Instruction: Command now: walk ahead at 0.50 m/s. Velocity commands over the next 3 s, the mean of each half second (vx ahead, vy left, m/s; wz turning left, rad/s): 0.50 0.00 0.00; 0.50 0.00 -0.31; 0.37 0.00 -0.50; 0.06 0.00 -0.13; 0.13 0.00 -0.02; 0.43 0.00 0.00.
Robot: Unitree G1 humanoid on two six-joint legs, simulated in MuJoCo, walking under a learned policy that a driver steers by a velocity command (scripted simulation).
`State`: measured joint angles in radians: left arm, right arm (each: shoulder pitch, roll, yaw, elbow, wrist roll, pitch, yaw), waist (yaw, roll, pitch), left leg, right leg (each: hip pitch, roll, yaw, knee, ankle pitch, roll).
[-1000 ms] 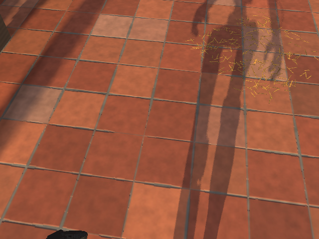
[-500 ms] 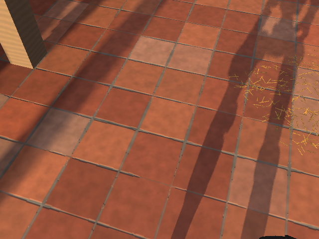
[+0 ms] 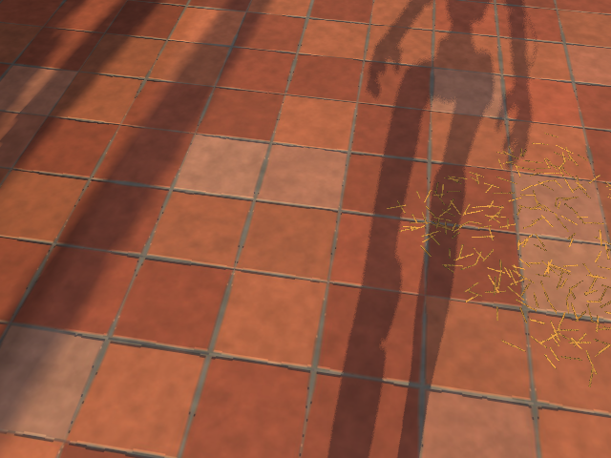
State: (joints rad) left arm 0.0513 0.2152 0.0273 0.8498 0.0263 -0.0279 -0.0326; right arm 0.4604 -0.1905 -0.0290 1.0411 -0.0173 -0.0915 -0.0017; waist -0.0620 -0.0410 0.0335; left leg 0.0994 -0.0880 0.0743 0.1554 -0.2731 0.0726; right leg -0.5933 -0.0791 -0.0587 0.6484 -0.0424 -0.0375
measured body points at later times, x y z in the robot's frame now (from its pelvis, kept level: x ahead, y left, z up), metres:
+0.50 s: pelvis +0.27 -0.03 +0.01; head +0.29 -0.04 +0.45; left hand +0.21 +0.21 -0.14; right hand +0.42 -0.26 -0.12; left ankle +0.43 +0.11 -0.69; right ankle +0.19 -0.10 -0.74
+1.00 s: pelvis +0.53 +0.00 +0.01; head +0.56 +0.01 +0.45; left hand +0.70 +0.23 -0.13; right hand +0.47 -0.24 -0.14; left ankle +0.48 +0.08 -0.74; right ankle +0.63 -0.16 -0.67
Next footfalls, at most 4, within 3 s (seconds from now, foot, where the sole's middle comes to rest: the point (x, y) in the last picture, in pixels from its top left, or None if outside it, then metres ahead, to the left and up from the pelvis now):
0.10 right None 0.22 -0.10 -0.78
0.64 left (261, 439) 0.52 0.08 -0.78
1.20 right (353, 336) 0.76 -0.14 -0.78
1.74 left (315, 272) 0.96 -0.06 -0.78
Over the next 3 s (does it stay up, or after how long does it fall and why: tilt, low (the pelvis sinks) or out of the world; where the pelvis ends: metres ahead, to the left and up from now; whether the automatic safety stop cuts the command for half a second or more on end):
stays up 1.10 -0.24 -0.02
